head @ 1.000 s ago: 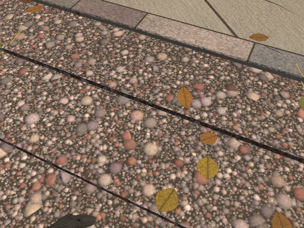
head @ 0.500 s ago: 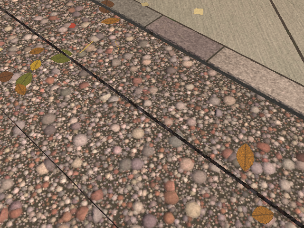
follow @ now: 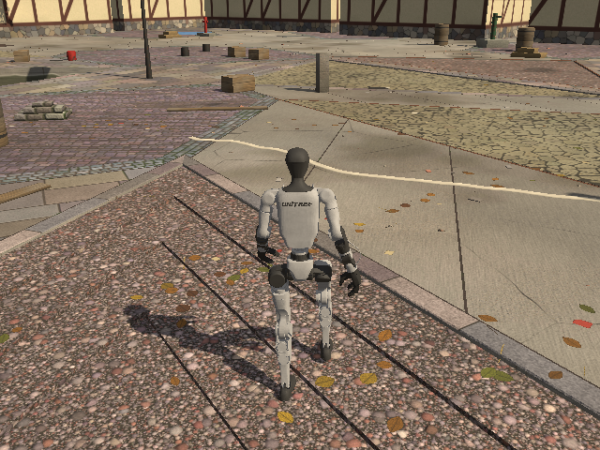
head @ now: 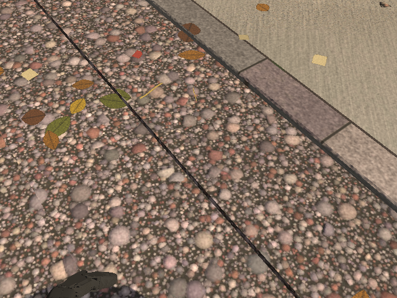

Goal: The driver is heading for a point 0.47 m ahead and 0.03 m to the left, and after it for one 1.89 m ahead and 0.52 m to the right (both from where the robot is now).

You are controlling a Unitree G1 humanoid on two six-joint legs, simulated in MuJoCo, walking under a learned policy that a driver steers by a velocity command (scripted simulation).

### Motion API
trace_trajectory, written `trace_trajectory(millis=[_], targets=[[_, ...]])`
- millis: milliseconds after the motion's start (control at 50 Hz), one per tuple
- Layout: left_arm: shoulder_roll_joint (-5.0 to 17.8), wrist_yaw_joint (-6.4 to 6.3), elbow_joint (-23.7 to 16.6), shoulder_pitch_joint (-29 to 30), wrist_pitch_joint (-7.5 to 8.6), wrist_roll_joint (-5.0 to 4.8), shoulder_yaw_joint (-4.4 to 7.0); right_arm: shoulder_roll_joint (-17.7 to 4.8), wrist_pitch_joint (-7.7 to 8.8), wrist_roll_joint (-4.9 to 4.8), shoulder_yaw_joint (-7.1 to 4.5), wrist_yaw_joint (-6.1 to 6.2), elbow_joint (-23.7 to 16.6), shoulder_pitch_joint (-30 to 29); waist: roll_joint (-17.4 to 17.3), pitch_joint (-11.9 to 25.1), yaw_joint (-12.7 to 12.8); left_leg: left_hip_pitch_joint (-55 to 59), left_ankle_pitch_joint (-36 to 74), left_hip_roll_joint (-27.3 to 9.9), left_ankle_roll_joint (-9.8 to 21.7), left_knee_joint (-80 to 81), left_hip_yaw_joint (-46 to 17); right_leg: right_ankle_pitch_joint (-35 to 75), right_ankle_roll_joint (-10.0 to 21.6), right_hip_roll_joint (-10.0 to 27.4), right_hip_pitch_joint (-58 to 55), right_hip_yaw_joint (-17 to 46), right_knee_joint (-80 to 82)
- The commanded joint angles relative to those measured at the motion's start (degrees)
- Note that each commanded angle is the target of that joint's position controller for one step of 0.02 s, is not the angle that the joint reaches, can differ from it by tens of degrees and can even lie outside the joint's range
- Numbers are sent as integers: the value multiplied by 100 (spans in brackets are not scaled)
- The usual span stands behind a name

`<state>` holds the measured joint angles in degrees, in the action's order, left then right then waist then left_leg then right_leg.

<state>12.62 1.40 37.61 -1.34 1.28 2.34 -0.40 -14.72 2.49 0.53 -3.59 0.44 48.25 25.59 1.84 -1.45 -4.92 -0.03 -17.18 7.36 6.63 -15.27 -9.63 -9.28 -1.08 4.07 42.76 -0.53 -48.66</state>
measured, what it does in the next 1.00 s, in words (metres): climbs, turning left: right foot 0.03 m higher, then left foot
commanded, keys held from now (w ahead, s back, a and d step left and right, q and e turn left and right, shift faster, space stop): q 0.38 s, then no key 0.10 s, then w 0.44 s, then e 0.08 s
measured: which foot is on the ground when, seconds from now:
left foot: down 0.00-0.08, up 0.10-0.46, down 0.48-1.00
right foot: up 0.00-0.04, down 0.06-0.48, up 0.50-1.00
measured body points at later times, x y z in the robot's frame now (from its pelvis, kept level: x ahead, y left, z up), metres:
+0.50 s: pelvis +0.13 -0.01 +0.01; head +0.14 +0.03 +0.46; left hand +0.15 +0.28 -0.12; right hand +0.36 -0.20 -0.07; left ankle +0.15 +0.09 -0.71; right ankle +0.19 -0.13 -0.71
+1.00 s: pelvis +0.26 +0.01 +0.03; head +0.27 +0.00 +0.48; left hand +0.33 +0.30 -0.07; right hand +0.37 -0.23 -0.10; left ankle +0.15 +0.09 -0.71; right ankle +0.36 -0.06 -0.69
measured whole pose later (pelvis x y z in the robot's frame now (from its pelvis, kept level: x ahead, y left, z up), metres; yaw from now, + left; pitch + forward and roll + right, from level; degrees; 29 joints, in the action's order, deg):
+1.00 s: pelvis +0.26 +0.01 +0.03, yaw +19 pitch +1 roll +2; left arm 14.4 2.2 42.7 -9.8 0.1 1.9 3.1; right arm -14.2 3.5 1.3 -3.4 -0.7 47.0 23.6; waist 0.5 2.0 -2.2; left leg -1.2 -15.9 3.1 1.6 -15.7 0.5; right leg -13.5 2.2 2.5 24.7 -2.7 -35.2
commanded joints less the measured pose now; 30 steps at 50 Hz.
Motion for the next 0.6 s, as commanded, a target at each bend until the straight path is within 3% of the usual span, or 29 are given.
trace_trajectory(millis=[20, 40, 60, 80, 100, 120, 140, 160, 200, 280, 320, 360, 420, 440, 460, 480, 500, 520, 560, 600], targets=[[541, -87, -473, -4, 197, -78, 125, -980, 19, 39, -226, 55, -332, -31, -747, 268, 394, -31, 5748, -1255, 295, -913, -629, -228, 248, -641, -1225, -247, 940], [732, -147, -275, -674, 250, -76, 197, -1031, 50, 12, -241, 39, -389, -149, -771, 611, 649, -136, 6355, -1104, 100, -1583, -641, -73, 348, -850, -2139, -285, 1339], [980, -208, -111, -1570, 369, -15, 290, -1002, 119, -77, -240, 4, -501, -423, -689, 1061, 1171, -763, 5661, -858, -130, -2744, -555, 896, 525, -477, -3569, 38, 1913], [1588, -296, -88, -2379, 428, 109, 449, -534, 191, -260, -143, -7, -869, -423, 297, 2085, 1369, -2007, 2635, -300, -407, -4625, -43, 2492, 957, 1402, -5369, 1716, 1954], [1700, -271, -143, -2038, 301, -20, 498, -619, 120, -240, -169, 46, -1004, 93, 1600, 2976, 824, -2719, -1604, 365, -488, -6019, 330, 4687, 1737, 2602, -5673, 3691, 2219], [1167, -255, -251, -1642, 214, -127, 423, -892, -12, 0, -238, 77, -762, 150, 644, 2403, 643, -2948, -1400, -123, -457, -6465, 212, 4382, 1773, 2314, -5004, 3134, 2085], [643, -265, -257, -1327, 192, -149, 283, -812, -90, 68, -232, 42, -731, -131, 222, 1563, 579, -3181, -1153, -324, -499, -6332, 362, 3759, 1650, 1974, -4342, 2291, 2184], [377, -287, -238, -1071, 161, -121, 205, -652, -173, 87, -205, 0, -733, -258, 132, 914, 436, -3260, -1031, -575, -525, -5971, 471, 2901, 1404, 1620, -3725, 1664, 2507], [472, -326, -130, -961, 174, -100, 238, -499, -396, 157, -187, -104, -768, -300, 500, 359, 298, -2960, -780, -674, -684, -5685, 622, 2308, 1313, 1270, -2782, 926, 2965], [701, -282, -83, -806, 199, -42, 350, -366, -560, 87, -132, -199, -1018, -533, 533, 473, 110, -2609, -228, -770, -674, -4653, 872, 1943, 1298, 1215, -2342, 72, 3165], [758, -285, -81, -759, 148, -47, 385, -293, -584, 94, -73, -269, -1181, -860, 661, 493, 197, -2296, 59, -847, -629, -3795, 1013, 1423, 1173, 1151, -2246, -264, 3137], [917, -275, -61, -872, 75, -54, 455, -359, -596, 82, -64, -315, -1333, -1161, 739, 537, 334, -2093, 204, -838, -613, -3254, 1128, 857, 1117, 1253, -2320, -343, 3061], [1098, -257, 1, -1143, -81, -63, 537, -412, -563, 63, -73, -321, -1500, -1406, 646, 550, 521, -1824, -81, -713, -560, -2547, 1262, -38, 1030, 1387, -2481, -245, 2805], [1137, -259, 17, -1116, -144, -96, 553, -366, -520, 65, -68, -315, -1492, -1323, 536, 525, 452, -1534, 37, -635, -502, -2059, 1330, -379, 922, 1335, -2413, -297, 2581], [1085, -260, 47, -1135, -207, -111, 541, -372, -454, 79, -82, -294, -1410, -1145, 319, 531, 392, -1064, 147, -502, -429, -1533, 1358, -691, 734, 1173, -2242, -408, 2193], [921, -234, 155, -1418, -270, -34, 510, -434, -353, 120, -88, -240, -1351, -991, -332, 536, 380, -705, 384, -732, -417, -844, 874, -1111, 453, 889, -2049, -698, 1441], [512, -148, -318, -1201, -306, -153, 361, -1257, -357, 174, -287, -152, -1478, -930, -2319, 509, 305, -574, -279, -2274, 211, 121, -1461, -2292, 8, -207, -915, -1249, 212], [893, -163, -334, -761, -357, -39, 443, -1241, -357, 167, -325, -115, -1438, -562, -1599, 385, -82, -670, -975, -2666, 588, 472, -2067, -2515, 57, -153, -613, -375, -734], [865, -23, -156, -924, -326, -146, 478, -764, -348, 170, -127, -70, -1410, -1037, -1110, 196, 365, -799, -1333, -2289, 431, 633, -1513, -1625, 124, -52, -628, 16, -857], [864, 50, 119, -1237, -248, -28, 520, -557, -226, 88, -59, -37, -1364, -1255, -1026, 234, 557, -643, -528, -1870, 240, 646, -822, -1081, 156, -103, -829, -122, -981]])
